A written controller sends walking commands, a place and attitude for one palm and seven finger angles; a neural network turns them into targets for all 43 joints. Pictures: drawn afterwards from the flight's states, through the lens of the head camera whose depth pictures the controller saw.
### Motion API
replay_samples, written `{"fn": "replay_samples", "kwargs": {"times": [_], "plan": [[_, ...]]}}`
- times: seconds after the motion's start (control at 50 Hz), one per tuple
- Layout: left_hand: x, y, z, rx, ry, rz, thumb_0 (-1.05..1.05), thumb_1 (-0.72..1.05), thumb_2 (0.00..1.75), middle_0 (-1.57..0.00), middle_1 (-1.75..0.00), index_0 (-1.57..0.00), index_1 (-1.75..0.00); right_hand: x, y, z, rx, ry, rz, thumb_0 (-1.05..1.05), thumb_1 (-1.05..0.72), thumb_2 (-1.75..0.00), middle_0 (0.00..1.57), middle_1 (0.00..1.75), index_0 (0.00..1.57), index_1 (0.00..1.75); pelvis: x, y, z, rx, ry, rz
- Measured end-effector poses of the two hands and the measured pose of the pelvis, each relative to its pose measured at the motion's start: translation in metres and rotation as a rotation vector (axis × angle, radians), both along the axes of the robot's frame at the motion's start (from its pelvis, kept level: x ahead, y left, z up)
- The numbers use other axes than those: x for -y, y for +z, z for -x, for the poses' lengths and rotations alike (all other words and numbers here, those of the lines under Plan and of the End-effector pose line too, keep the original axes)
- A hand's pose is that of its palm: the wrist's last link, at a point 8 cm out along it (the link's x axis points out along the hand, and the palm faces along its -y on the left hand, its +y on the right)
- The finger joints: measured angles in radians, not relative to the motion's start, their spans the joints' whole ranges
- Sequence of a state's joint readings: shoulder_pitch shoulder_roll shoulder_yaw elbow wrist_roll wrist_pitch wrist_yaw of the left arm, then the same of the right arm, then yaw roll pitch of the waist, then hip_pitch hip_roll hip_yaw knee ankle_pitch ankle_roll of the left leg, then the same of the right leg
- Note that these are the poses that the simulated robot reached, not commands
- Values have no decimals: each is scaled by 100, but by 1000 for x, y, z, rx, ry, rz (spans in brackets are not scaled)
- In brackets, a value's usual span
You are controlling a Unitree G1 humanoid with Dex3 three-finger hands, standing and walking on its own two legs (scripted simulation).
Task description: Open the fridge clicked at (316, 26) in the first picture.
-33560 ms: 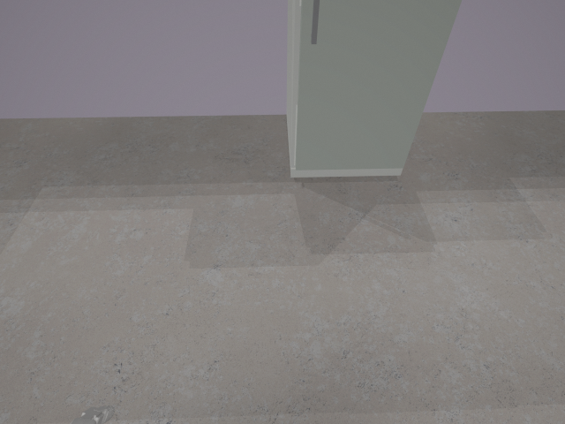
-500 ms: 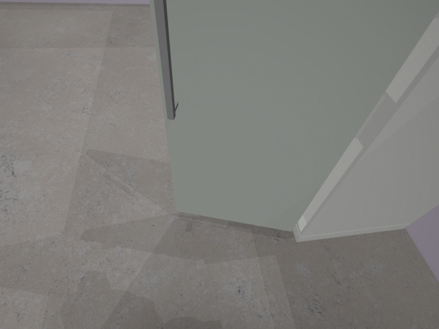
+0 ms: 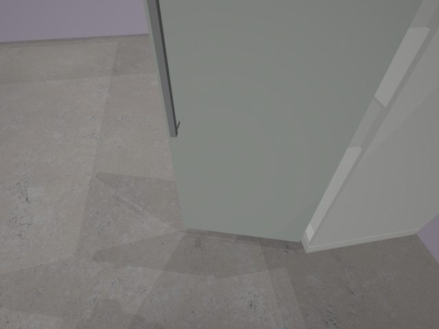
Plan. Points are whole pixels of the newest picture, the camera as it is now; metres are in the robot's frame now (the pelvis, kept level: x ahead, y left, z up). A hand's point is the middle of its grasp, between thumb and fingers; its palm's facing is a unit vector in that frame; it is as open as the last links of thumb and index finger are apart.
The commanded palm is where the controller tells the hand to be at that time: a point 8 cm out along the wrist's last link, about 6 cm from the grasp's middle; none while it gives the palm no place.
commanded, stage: let the arm hang, fingers relaxed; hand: left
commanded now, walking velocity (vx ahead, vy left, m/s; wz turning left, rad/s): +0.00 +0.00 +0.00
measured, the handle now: (163, 50) +0.65 +0.17 +0.20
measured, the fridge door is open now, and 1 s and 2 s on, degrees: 72 72 72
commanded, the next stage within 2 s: look to check the result in 0.26 s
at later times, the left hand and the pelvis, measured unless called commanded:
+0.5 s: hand out of the picture -0.02 +0.17 -0.18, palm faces +0.01 -0.98 -0.18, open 7.4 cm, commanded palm none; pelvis -0.01 +0.00 +0.00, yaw +0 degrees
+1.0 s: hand out of the picture +0.01 +0.17 -0.18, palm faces +0.00 -0.98 -0.19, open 7.4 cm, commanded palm none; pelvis +0.00 +0.00 +0.00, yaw +0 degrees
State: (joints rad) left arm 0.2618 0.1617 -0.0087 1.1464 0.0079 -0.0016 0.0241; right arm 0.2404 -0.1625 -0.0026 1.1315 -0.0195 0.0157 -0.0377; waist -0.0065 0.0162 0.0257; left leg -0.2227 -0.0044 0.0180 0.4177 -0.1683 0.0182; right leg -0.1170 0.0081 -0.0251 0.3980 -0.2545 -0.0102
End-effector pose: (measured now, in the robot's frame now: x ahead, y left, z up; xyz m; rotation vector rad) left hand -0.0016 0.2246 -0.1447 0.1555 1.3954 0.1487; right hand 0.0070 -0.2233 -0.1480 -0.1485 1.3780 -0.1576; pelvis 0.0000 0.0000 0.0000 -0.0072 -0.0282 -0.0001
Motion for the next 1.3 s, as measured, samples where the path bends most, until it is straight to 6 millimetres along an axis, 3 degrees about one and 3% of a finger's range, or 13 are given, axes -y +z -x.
{"fn": "replay_samples", "kwargs": {"times": [0.14,0.44,0.62,1.3], "plan": [[10,-4,-1,2,-7,29,1,92,90,-20,-30,-20,-30,-4,1,10,-11,-16,1,0,-91,-90,20,29,20,30,-1,0,2,-1,-5,-1],[5,-3,19,-52,9,17,1,91,90,-20,-30,-20,-30,-11,-1,31,-68,-34,-14,0,-91,-90,20,29,20,30,-2,-1,5,-8,-5,0],[5,-3,17,-49,4,14,1,91,90,-20,-30,-20,-30,-8,-1,24,-53,-32,-10,0,-91,-90,20,29,20,30,-1,-1,5,-9,-6,0],[-1,0,-21,2,-16,-7,1,91,90,-20,-30,-20,-30,13,4,-11,-17,-6,22,0,-91,-90,20,29,20,30,5,1,-8,-17,-4,-3]]}}
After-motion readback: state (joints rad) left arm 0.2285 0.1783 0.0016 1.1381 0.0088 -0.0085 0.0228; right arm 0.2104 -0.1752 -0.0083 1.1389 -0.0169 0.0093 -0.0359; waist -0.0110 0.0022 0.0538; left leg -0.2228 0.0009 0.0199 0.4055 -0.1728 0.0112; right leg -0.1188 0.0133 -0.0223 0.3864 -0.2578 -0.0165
